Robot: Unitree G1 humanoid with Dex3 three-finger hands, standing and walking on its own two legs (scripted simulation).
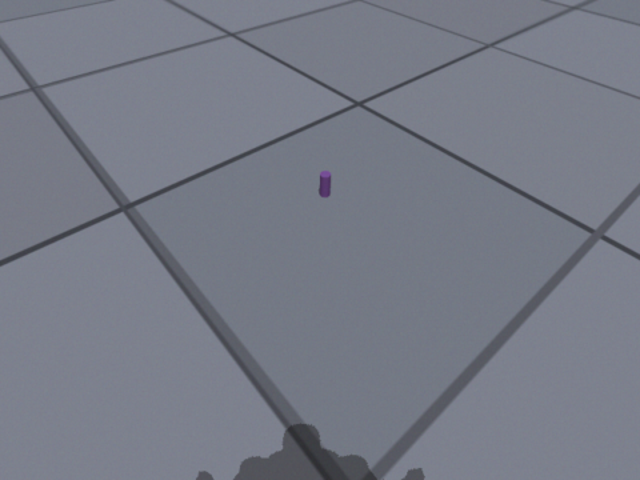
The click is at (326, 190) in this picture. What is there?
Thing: slim round
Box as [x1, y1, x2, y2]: [320, 171, 330, 197]
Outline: 328,171 322,171 320,173 320,195 324,197 329,195 330,173
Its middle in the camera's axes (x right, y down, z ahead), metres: +0.03 -0.28 +1.87
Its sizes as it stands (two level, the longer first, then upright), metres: 0.052 0.052 0.125
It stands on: the floor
